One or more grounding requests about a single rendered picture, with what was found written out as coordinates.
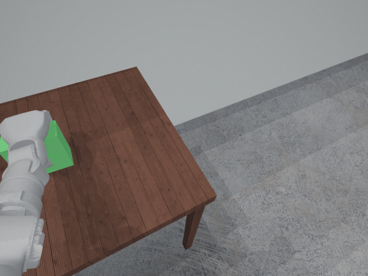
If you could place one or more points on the left robot forearm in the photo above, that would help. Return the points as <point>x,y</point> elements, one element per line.
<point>22,184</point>

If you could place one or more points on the robot left upper arm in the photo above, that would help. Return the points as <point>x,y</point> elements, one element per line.
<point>21,244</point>

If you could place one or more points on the table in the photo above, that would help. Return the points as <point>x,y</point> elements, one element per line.
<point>132,174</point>

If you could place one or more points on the left robot hand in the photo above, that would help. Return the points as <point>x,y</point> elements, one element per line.
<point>29,124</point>

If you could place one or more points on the sponge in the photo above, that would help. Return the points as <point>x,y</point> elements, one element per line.
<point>58,150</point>

